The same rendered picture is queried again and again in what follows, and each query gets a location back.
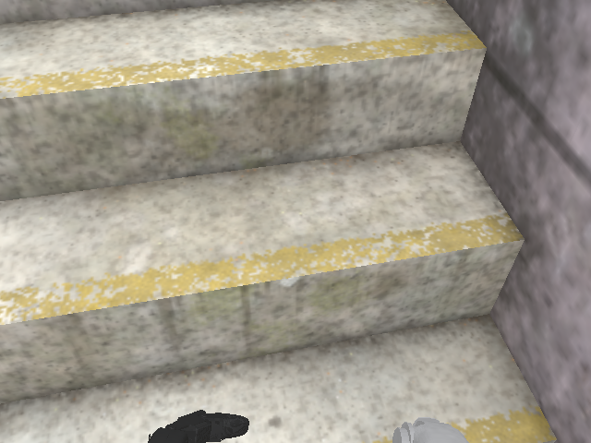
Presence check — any robot left hand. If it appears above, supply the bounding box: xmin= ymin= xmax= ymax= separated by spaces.
xmin=148 ymin=410 xmax=249 ymax=443

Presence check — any robot right thigh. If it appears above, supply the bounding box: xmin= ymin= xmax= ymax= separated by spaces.
xmin=392 ymin=421 xmax=469 ymax=443

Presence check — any robot right shin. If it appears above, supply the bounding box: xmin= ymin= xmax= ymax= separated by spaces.
xmin=413 ymin=417 xmax=440 ymax=426

